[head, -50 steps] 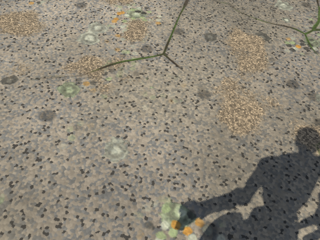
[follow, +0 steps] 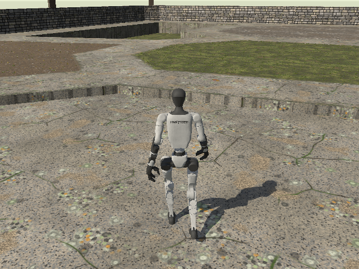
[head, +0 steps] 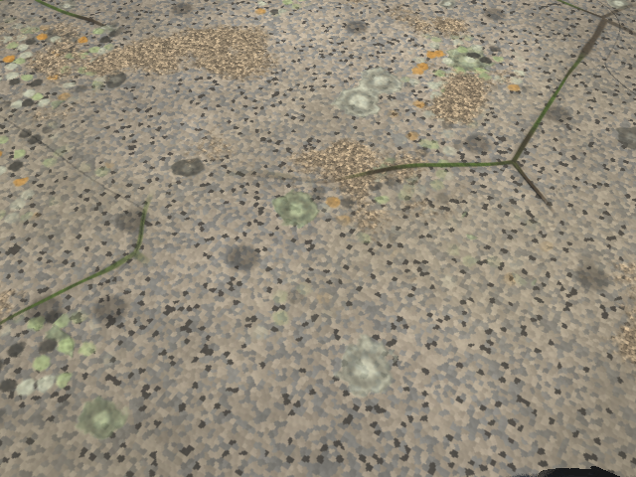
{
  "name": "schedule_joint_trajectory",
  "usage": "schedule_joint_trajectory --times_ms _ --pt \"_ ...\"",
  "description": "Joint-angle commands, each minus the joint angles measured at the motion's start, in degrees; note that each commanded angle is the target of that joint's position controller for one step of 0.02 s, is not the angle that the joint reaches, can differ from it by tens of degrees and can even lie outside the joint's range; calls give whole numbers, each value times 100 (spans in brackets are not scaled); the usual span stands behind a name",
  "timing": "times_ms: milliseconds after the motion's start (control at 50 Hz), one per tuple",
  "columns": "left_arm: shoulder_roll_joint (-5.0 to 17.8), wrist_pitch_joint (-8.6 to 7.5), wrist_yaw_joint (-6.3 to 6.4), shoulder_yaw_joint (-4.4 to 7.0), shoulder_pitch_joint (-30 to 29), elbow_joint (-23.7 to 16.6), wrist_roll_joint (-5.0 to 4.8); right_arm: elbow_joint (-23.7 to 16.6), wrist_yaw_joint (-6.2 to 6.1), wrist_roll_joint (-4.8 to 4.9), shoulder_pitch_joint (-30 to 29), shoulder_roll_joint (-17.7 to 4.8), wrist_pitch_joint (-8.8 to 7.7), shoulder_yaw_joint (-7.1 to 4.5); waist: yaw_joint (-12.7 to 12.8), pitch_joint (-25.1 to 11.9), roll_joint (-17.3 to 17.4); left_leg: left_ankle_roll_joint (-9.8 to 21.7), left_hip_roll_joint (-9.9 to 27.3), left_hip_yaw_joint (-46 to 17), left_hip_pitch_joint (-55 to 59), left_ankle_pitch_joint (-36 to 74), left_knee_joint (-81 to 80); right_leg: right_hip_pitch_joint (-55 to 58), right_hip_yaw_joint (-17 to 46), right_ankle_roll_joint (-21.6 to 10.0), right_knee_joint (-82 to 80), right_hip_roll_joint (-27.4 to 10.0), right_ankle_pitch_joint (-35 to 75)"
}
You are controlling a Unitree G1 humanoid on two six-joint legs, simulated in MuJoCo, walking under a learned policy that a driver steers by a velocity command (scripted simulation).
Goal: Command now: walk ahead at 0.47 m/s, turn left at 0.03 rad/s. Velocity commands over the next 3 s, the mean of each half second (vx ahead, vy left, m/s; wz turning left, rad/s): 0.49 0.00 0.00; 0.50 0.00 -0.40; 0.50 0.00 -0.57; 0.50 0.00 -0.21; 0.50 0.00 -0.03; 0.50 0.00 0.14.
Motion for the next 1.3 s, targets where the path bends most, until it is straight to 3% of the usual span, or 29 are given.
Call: schedule_joint_trajectory --times_ms 20,80,140,260,360,420,460,480,500,520,540,560,580,600,640,700,820,920,960,1000,1020,1040,1060,1080,1100,1120,1180,1220,1300 --pt "791 -105 -21 193 -282 -601 56 295 -39 149 1508 -915 19 -304 -647 -604 419 916 2154 -3250 2850 -1134 -1868 -3094 212 -223 2376 -329 666" --pt "542 11 -136 149 -298 -506 168 392 -47 142 1190 -467 -114 -167 -247 -167 482 588 1399 -1876 1763 215 -2276 -2540 33 -96 1749 -673 1109" --pt "449 128 -222 151 -520 -568 201 618 -44 209 1552 -543 -239 -181 -168 -90 413 659 1296 -1458 1721 953 -2497 -2760 -165 46 1520 -725 1329" --pt "358 136 -261 86 -2059 -1086 170 956 -54 224 2176 -508 -239 -132 -434 219 311 528 1018 -858 1993 2017 -2622 -3437 -516 266 98 -743 2486" --pt "313 95 -238 -7 -2942 -1383 128 1233 -131 180 2685 -587 -221 -106 -681 277 341 453 1185 -763 2695 2829 -2474 -3189 -754 84 -1140 -447 2799" --pt "436 43 -188 29 -2808 -1400 127 1310 -195 133 2585 -690 -191 -115 -470 154 402 427 1357 -698 3189 4116 -1949 -2718 -789 -197 -1519 -204 2243" --pt "636 -9 -96 126 -1785 -1066 129 1317 -221 79 2402 -819 -157 -150 -12 -418 519 306 1321 -534 3360 5375 -735 -1620 -873 -434 -1738 148 1773" --pt "752 -60 -42 197 -847 -744 174 1297 -220 103 2316 -830 -126 -153 383 -902 407 208 1156 -321 2951 4968 393 -434 -829 -603 -2095 138 2040" --pt "1173 -76 26 323 109 -534 301 1134 -216 140 2370 -662 -139 -98 657 -1563 -52 119 903 -105 1781 3007 2064 1036 413 -919 -2056 -966 1680" --pt "1633 -28 12 459 180 -477 307 1093 -110 275 3076 -126 -144 -30 176 -2065 -1410 -150 -322 -63 -444 -1740 4177 2449 3466 -1889 -2593 -2421 1595" --pt "1320 27 -73 418 -315 -523 33 1056 -133 106 2591 -639 -150 -150 105 -1664 -518 -49 -44 -800 -1099 -1851 4545 2093 3795 -1769 -3042 -2144 1285" --pt "1058 31 -91 355 -882 -626 -15 845 -107 113 2062 -651 -203 -165 -84 -802 -329 -41 248 -803 -1333 -1258 4322 1257 2870 -1615 -3185 -1985 1399" --pt "784 10 -112 298 -1099 -629 26 768 -94 113 1787 -584 -250 -147 -190 -427 4 -75 427 -763 -1188 -936 3989 607 2386 -1487 -3365 -1749 2020" --pt "681 -22 -93 269 -1143 -584 30 734 -82 71 1697 -513 -210 -145 -351 -215 43 -144 550 -771 -963 -850 3692 126 1996 -1358 -3450 -1504 2527" --pt "609 -93 -68 244 -1057 -473 6 659 -52 -5 1746 -378 -50 -121 -566 -257 -92 -334 630 -735 -507 -826 3232 -362 1560 -1230 -3587 -1210 3029" --pt "868 -132 -41 323 -788 -410 -25 463 -15 -27 1366 -328 75 -106 -562 -177 -137 -586 669 -573 -663 -627 2640 -658 1323 -1286 -3795 -1027 2930" --pt "902 -68 -38 363 -111 -351 -20 -106 3 40 -111 -359 102 -73 -79 -3 -276 -833 610 -510 -1177 634 1090 -301 1345 -996 -3762 -806 2954" --pt "975 -14 23 396 211 -393 69 -477 12 106 -823 -416 32 -30 161 -39 -403 -764 368 -538 -1123 564 357 308 1594 -930 -3220 -896 3716" --pt "1072 -2 71 435 31 -492 91 -513 1 127 -637 -530 -27 -53 -10 -83 -479 -658 292 -624 -581 307 -56 290 1754 -780 -2956 -953 3913" --pt "1203 -19 61 478 -307 -622 88 -294 -65 144 226 -737 -106 -142 -426 -388 -472 -490 63 -546 783 -53 -493 -54 1776 -563 -2261 -810 4465" --pt "1157 -59 11 470 -390 -658 38 -108 -136 96 976 -936 -190 -225 -791 -814 -131 -324 262 -689 1876 46 -831 -378 1507 -428 -1232 -445 4361" --pt "768 -110 -27 367 -397 -876 -43 -74 -242 -51 1930 -1384 -233 -329 -1104 -1721 526 -35 1606 -1974 3205 -1105 -985 -1084 1050 -297 329 -77 2947" --pt "379 -77 -17 301 247 -1049 -195 -102 -247 -107 1858 -1822 -135 -437 -677 -2098 1878 537 2832 -4471 4150 -1551 -1668 -2792 413 -164 1608 726 -545" --pt "838 35 42 349 234 -858 5 -146 -213 -27 1525 -1326 -57 -382 -501 -1493 1049 588 2713 -4590 3528 -2116 -1719 -3272 409 -212 2229 169 -272" --pt "863 68 -8 369 -147 -845 73 -236 -190 28 1172 -801 -52 -259 -473 -803 382 465 2408 -3652 2791 -1871 -1798 -3247 389 -191 2219 -50 306" --pt "745 82 -62 352 -410 -893 79 -216 -170 28 1009 -588 -72 -201 -424 -463 220 359 2111 -2815 2279 -1039 -1931 -3109 328 -129 2027 -223 656" --pt "642 257 -212 349 -601 -994 184 -21 -168 93 1234 -529 -199 -178 -314 -334 717 189 1682 -1551 1845 515 -2101 -2885 161 12 1849 -401 948" --pt "584 326 -274 328 -886 -1140 172 74 -137 155 1418 -567 -287 -207 -294 -336 641 251 1701 -1157 1938 1149 -2180 -3145 117 58 1839 -447 1177" --pt "523 351 -377 267 -1676 -1461 186 218 -130 151 1692 -583 -292 -233 -388 -139 543 308 1653 -456 2088 1538 -2351 -3709 -31 163 1320 -548 1847"
Next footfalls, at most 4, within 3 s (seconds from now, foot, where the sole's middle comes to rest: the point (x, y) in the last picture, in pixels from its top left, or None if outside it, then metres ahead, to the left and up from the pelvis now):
0.48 right None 0.45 -0.07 -0.76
1.02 left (320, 337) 0.75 0.07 -0.76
1.56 right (451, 291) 0.90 -0.24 -0.76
2.12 left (462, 184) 1.26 -0.30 -0.76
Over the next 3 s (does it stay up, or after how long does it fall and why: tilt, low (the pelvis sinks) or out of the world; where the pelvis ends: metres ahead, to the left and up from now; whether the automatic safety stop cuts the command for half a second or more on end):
stays up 1.42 -0.57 0.02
